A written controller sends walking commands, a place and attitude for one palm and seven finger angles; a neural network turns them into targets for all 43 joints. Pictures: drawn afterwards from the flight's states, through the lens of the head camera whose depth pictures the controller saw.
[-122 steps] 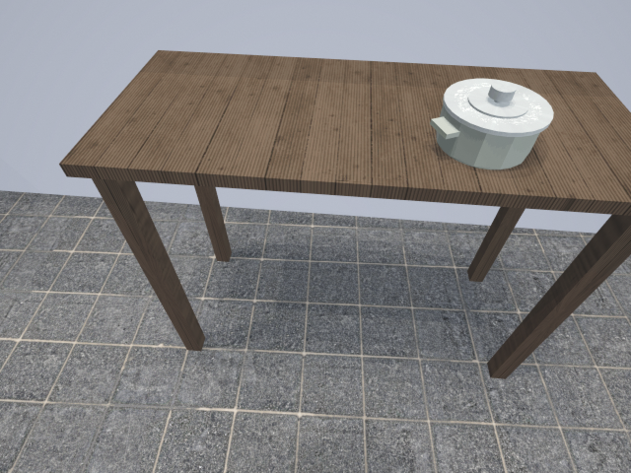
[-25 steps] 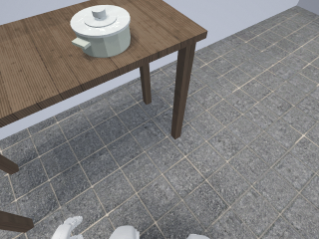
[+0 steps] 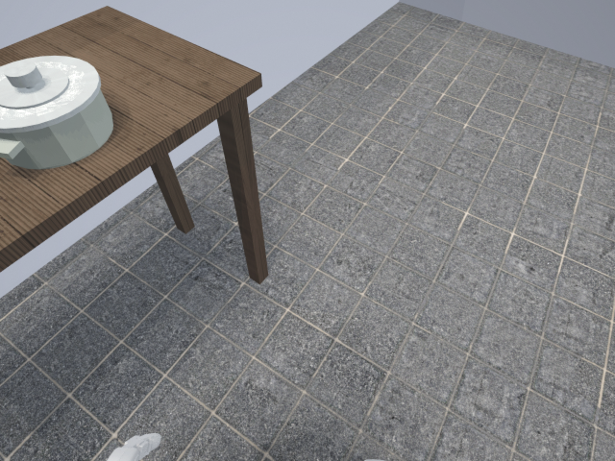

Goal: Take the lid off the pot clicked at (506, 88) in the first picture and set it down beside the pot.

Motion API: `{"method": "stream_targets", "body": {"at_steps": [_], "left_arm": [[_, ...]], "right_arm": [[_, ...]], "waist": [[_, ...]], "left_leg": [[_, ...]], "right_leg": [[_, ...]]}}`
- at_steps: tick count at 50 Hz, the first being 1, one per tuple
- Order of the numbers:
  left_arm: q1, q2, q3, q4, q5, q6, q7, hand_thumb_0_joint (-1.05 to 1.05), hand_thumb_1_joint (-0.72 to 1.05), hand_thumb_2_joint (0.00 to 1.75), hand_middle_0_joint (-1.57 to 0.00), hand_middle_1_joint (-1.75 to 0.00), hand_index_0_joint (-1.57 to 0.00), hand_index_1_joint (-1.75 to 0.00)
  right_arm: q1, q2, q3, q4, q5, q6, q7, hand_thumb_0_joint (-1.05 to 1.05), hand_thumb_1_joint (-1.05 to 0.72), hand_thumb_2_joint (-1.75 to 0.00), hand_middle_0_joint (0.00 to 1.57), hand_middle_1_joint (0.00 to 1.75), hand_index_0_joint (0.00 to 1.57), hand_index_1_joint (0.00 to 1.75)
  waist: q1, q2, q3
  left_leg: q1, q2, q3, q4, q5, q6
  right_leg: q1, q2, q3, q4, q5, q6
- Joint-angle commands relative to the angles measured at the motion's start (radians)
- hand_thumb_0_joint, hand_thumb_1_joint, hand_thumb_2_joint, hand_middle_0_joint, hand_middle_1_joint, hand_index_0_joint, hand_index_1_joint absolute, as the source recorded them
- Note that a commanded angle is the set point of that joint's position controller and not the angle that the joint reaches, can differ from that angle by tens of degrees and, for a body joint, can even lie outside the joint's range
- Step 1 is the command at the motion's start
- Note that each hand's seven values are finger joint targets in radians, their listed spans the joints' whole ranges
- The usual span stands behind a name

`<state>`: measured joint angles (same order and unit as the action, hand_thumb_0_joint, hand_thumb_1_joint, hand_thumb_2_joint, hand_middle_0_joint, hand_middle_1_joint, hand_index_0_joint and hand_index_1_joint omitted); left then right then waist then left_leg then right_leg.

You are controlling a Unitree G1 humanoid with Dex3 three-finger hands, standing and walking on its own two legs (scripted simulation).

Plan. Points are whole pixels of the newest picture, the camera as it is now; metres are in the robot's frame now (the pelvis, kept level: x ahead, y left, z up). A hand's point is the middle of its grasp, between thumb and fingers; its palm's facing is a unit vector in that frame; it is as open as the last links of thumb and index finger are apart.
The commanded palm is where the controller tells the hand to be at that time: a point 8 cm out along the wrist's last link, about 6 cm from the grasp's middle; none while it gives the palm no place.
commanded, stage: walk to a spot facing it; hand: left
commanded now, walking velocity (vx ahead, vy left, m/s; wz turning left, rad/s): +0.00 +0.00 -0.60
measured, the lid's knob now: (23, 74) +0.59 +0.44 +0.16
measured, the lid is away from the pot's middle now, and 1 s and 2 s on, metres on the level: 0.00 0.00 0.00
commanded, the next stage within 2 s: turn to face it in 1.60 s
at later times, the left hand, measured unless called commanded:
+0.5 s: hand (181, 457) +0.15 +0.19 -0.17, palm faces -0.24 -0.95 -0.19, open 7.4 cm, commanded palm none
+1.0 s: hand (233, 419) +0.20 +0.12 -0.17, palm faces -0.51 -0.84 -0.19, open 7.4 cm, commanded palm none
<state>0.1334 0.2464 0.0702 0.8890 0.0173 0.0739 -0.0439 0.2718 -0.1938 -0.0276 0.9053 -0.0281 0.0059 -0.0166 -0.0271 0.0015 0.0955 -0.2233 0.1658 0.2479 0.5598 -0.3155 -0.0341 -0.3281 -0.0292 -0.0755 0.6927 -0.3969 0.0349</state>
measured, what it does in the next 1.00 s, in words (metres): steps on the spot, turning right: right foot, then left foot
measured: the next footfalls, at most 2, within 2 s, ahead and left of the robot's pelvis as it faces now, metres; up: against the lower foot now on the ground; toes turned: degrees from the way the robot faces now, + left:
right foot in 0.04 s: +0.04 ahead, -0.13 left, +0.00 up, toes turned -5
left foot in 0.36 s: +0.08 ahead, +0.11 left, +0.00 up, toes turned -9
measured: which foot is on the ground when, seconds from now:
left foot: down 0.00-0.02, up 0.04-0.34, down 0.36-0.70, up 0.72-1.00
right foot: up 0.00-0.02, down 0.04-0.36, up 0.38-0.68, down 0.70-1.00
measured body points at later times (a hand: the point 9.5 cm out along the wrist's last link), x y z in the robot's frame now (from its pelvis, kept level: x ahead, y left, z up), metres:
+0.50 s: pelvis +0.01 +0.01 +0.00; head +0.06 +0.03 +0.45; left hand +0.16 +0.24 -0.16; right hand +0.03 -0.25 -0.12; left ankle +0.04 +0.12 -0.73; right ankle -0.04 -0.11 -0.66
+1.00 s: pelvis +0.07 -0.03 +0.00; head +0.10 -0.04 +0.45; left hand +0.22 +0.17 -0.15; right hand +0.00 -0.31 -0.12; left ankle +0.18 +0.05 -0.71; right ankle -0.03 -0.13 -0.73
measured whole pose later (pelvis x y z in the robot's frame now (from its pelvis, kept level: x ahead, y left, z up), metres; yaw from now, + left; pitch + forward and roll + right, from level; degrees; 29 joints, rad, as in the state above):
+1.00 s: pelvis +0.07 -0.03 +0.00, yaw -35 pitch +1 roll +0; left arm 0.32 0.22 0.06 0.96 0.03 0.01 -0.03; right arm 0.21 -0.24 -0.06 0.88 -0.02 0.00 0.02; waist 0.03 -0.03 0.04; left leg -0.43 0.08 0.08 0.75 -0.35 -0.07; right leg -0.18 0.01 0.07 0.48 -0.31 0.00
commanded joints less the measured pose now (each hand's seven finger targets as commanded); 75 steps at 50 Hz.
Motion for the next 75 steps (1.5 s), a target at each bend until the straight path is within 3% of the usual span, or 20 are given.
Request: {"method": "stream_targets", "body": {"at_steps": [1, 4, 15, 16, 18, 19, 23, 33, 34, 35, 36, 41, 50, 51, 52, 53, 59, 70, 73, 75], "left_arm": [[0.142, 0.248, 0.057, -0.044, 0.012, -0.064, 0.032, 0.00, 0.90, 0.90, -0.20, -0.30, -0.20, -0.30], [0.103, 0.207, 0.061, -0.049, -0.002, -0.047, 0.061, 0.00, 0.90, 0.90, -0.20, -0.30, -0.20, -0.30], [0.017, 0.181, 0.051, -0.081, 0.000, -0.036, 0.048, 0.00, 0.90, 0.90, -0.20, -0.30, -0.20, -0.30], [0.004, 0.162, 0.048, -0.088, -0.007, -0.032, 0.045, 0.00, 0.90, 0.90, -0.20, -0.30, -0.20, -0.30], [0.037, 0.076, 0.030, -0.126, -0.008, -0.029, 0.030, 0.00, 0.90, 0.90, -0.20, -0.30, -0.20, -0.30], [0.026, 0.102, 0.038, -0.119, 0.009, -0.028, 0.026, 0.00, 0.90, 0.90, -0.20, -0.30, -0.20, -0.30], [0.036, 0.075, 0.035, -0.070, 0.002, -0.025, 0.004, 0.00, 0.90, 0.90, -0.20, -0.30, -0.20, -0.30], [0.074, 0.079, 0.023, -0.055, 0.004, -0.045, -0.001, 0.00, 0.90, 0.90, -0.20, -0.30, -0.20, -0.30], [0.159, 0.169, 0.044, -0.030, 0.013, -0.058, 0.008, 0.00, 0.90, 0.90, -0.20, -0.30, -0.20, -0.30], [0.238, 0.287, 0.070, -0.010, 0.008, -0.066, 0.026, 0.00, 0.90, 0.90, -0.20, -0.30, -0.20, -0.30], [0.283, 0.272, 0.071, -0.012, -0.006, -0.062, 0.043, 0.00, 0.90, 0.90, -0.20, -0.30, -0.20, -0.30], [0.097, 0.176, 0.042, -0.045, 0.008, -0.091, 0.040, 0.00, 0.90, 0.90, -0.20, -0.30, -0.20, -0.30], [0.107, 0.169, 0.049, -0.022, 0.002, -0.094, 0.029, 0.00, 0.90, 0.90, -0.20, -0.30, -0.20, -0.30], [0.097, 0.123, 0.041, -0.032, -0.001, -0.091, 0.024, 0.00, 0.90, 0.90, -0.20, -0.30, -0.20, -0.30], [0.095, 0.045, 0.027, -0.059, -0.011, -0.087, 0.011, 0.00, 0.90, 0.90, -0.20, -0.30, -0.20, -0.30], [0.047, 0.055, 0.026, -0.097, -0.002, -0.099, 0.005, 0.00, 0.90, 0.90, -0.20, -0.30, -0.20, -0.30], [0.072, 0.006, 0.023, -0.006, 0.017, -0.071, -0.020, 0.00, 0.90, 0.90, -0.20, -0.30, -0.20, -0.30], [-0.223, -0.041, -0.009, -0.078, 0.013, -0.069, -0.028, 0.00, 0.90, 0.90, -0.20, -0.30, -0.20, -0.30], [-0.104, 0.002, 0.002, -0.045, 0.015, -0.081, -0.019, 0.00, 0.90, 0.90, -0.20, -0.30, -0.20, -0.30], [0.171, 0.102, 0.034, 0.036, 0.019, -0.111, -0.005, 0.00, 0.90, 0.90, -0.20, -0.30, -0.20, -0.30]], "right_arm": [[0.018, -0.111, -0.046, -0.098, 0.016, 0.001, 0.004, 0.00, -0.90, -0.90, 0.20, 0.30, 0.20, 0.30], [-0.103, -0.127, -0.046, -0.118, 0.016, 0.020, -0.014, 0.00, -0.90, -0.90, 0.20, 0.30, 0.20, 0.30], [0.008, -0.109, -0.043, -0.083, 0.022, -0.001, -0.020, 0.00, -0.90, -0.90, 0.20, 0.30, 0.20, 0.30], [0.052, -0.128, -0.045, -0.071, 0.021, -0.008, -0.025, 0.00, -0.90, -0.90, 0.20, 0.30, 0.20, 0.30], [0.053, -0.281, -0.067, -0.102, 0.008, -0.012, -0.025, 0.00, -0.90, -0.90, 0.20, 0.30, 0.20, 0.30], [0.030, -0.268, -0.058, -0.102, -0.001, -0.014, -0.028, 0.00, -0.90, -0.90, 0.20, 0.30, 0.20, 0.30], [-0.083, -0.190, -0.038, -0.124, 0.001, -0.016, -0.030, 0.00, -0.90, -0.90, 0.20, 0.30, 0.20, 0.30], [-0.008, -0.229, -0.074, -0.068, 0.002, -0.001, -0.001, 0.00, -0.90, -0.90, 0.20, 0.30, 0.20, 0.30], [-0.006, -0.173, -0.061, -0.082, 0.012, 0.001, 0.008, 0.00, -0.90, -0.90, 0.20, 0.30, 0.20, 0.30], [-0.105, -0.106, -0.036, -0.149, 0.012, 0.003, 0.016, 0.00, -0.90, -0.90, 0.20, 0.30, 0.20, 0.30], [-0.183, -0.154, -0.040, -0.176, 0.006, 0.006, 0.010, 0.00, -0.90, -0.90, 0.20, 0.30, 0.20, 0.30], [-0.125, -0.132, -0.052, -0.106, -0.001, -0.008, 0.031, 0.00, -0.90, -0.90, 0.20, 0.30, 0.20, 0.30], [0.002, -0.114, -0.049, -0.088, 0.010, -0.058, 0.018, 0.00, -0.90, -0.90, 0.20, 0.30, 0.20, 0.30], [0.121, -0.169, -0.061, -0.050, 0.008, -0.067, 0.002, 0.00, -0.90, -0.90, 0.20, 0.30, 0.20, 0.30], [0.256, -0.294, -0.088, -0.021, -0.013, -0.072, -0.007, 0.00, -0.90, -0.90, 0.20, 0.30, 0.20, 0.30], [0.280, -0.316, -0.077, -0.026, -0.006, -0.064, -0.012, 0.00, -0.90, -0.90, 0.20, 0.30, 0.20, 0.30], [0.123, -0.110, -0.018, -0.009, 0.009, -0.093, -0.016, 0.00, -0.90, -0.90, 0.20, 0.30, 0.20, 0.30], [0.259, -0.104, -0.025, 0.093, -0.001, -0.084, -0.011, 0.00, -0.90, -0.90, 0.20, 0.30, 0.20, 0.30], [0.231, -0.142, -0.044, 0.096, 0.002, -0.079, -0.009, 0.00, -0.90, -0.90, 0.20, 0.30, 0.20, 0.30], [0.193, -0.159, -0.046, 0.068, 0.015, -0.075, 0.004, 0.00, -0.90, -0.90, 0.20, 0.30, 0.20, 0.30]], "waist": [[0.078, -0.288, -0.172], [0.076, -0.227, -0.114], [-0.001, -0.156, -0.166], [-0.021, -0.126, -0.174], [-0.009, 0.315, -0.146], [-0.018, 0.254, -0.116], [0.031, 0.166, -0.108], [0.042, 0.139, -0.176], [0.090, -0.081, -0.205], [0.147, -0.370, -0.148], [0.168, -0.259, -0.103], [0.043, -0.136, -0.026], [-0.005, -0.131, -0.069], [-0.053, -0.004, -0.120], [-0.111, 0.330, -0.177], [-0.099, 0.278, -0.126], [0.017, 0.153, -0.025], [-0.044, 0.143, 0.039], [0.023, 0.162, -0.054], [0.159, 0.081, -0.239]], "left_leg": [[-0.348, -0.002, -0.009, 0.390, -0.219, -0.032], [-0.411, -0.023, -0.248, 0.601, -0.238, -0.021], [-0.051, -0.127, -0.190, 0.033, -0.016, -0.025], [0.062, -0.104, -0.213, -0.104, 0.063, -0.011], [0.159, 0.304, -0.615, -0.312, 0.196, 0.162], [0.078, 0.333, -0.640, -0.312, 0.191, 0.212], [0.116, 0.150, -0.266, -0.208, 0.494, 0.163], [0.015, 0.159, -0.078, 0.026, 0.212, 0.068], [-0.208, 0.093, -0.008, 0.259, -0.040, 0.008], [-0.518, -0.045, -0.054, 0.536, -0.382, -0.038], [-0.565, -0.019, -0.217, 0.599, -0.320, -0.020], [-0.361, -0.022, -0.193, 0.462, -0.054, -0.039], [0.040, -0.123, -0.144, -0.035, 0.028, -0.027], [0.248, -0.064, -0.220, -0.140, -0.049, -0.011], [0.384, 0.236, -0.608, -0.296, -0.320, 0.078], [0.312, 0.375, -0.779, -0.399, -0.440, 0.162], [0.147, 0.168, -0.226, -0.345, 0.189, 0.086], [0.258, 0.184, 0.021, -0.297, 0.534, 0.110], [0.301, 0.195, 0.073, -0.080, 0.903, 0.092], [0.066, 0.164, 0.086, 0.337, 0.825, 0.026]], "right_leg": [[0.416, -0.314, 0.427, -0.373, 0.535, -0.166], [0.231, -0.287, 0.417, -0.351, 0.469, -0.257], [0.092, -0.145, 0.413, -0.226, 0.541, -0.173], [0.016, -0.101, 0.390, -0.167, 0.470, -0.130], [-0.256, 0.093, 0.126, 0.211, -0.178, -0.001], [-0.259, 0.048, 0.154, 0.391, -0.197, 0.013], [-0.250, 0.001, 0.087, 0.464, -0.050, 0.041], [0.196, 0.038, -0.064, -0.203, 0.100, -0.011], [0.416, -0.116, 0.132, -0.339, 0.025, -0.076], [0.443, -0.374, 0.587, -0.469, -0.002, -0.209], [0.359, -0.395, 0.610, -0.502, -0.132, -0.263], [0.085, -0.211, 0.364, -0.476, -0.063, -0.210], [-0.018, -0.116, 0.371, -0.319, -0.008, -0.164], [-0.131, -0.046, 0.317, -0.141, 0.004, -0.122], [-0.330, 0.105, 0.152, 0.221, -0.147, -0.054], [-0.411, 0.055, 0.125, 0.387, -0.168, -0.038], [-0.378, -0.067, 0.071, 0.554, 0.164, -0.003], [-0.322, -0.030, -0.083, 0.040, 0.239, -0.031], [-0.111, 0.043, -0.122, -0.042, 0.169, -0.089], [0.409, 0.059, -0.105, -0.141, 0.253, -0.141]]}}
